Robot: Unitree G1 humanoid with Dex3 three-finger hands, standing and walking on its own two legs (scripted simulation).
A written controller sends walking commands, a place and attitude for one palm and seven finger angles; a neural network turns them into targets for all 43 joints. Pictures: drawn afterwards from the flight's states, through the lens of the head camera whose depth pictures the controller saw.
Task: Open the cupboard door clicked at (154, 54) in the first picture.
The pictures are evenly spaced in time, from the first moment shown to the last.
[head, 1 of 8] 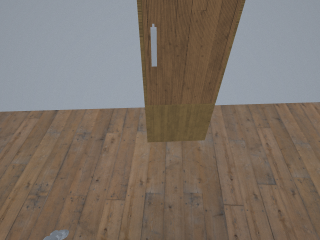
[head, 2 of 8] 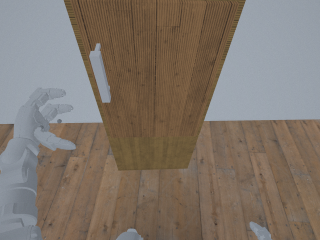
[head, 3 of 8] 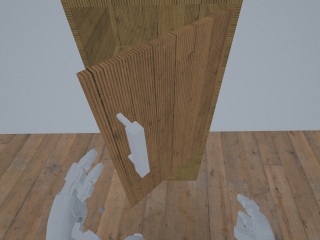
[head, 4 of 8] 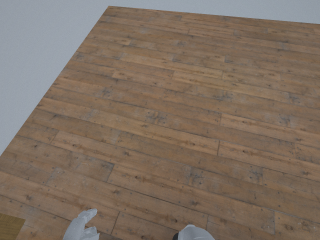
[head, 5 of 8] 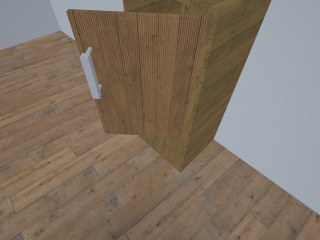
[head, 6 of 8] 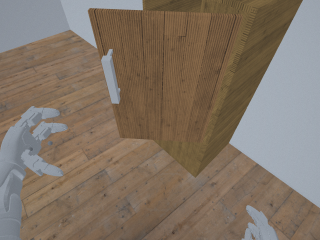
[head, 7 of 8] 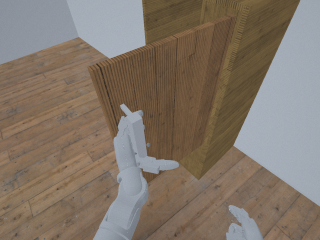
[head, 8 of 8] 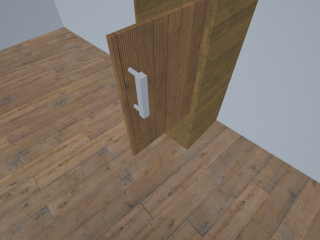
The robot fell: no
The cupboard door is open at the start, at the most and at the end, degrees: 0 89 86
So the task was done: yes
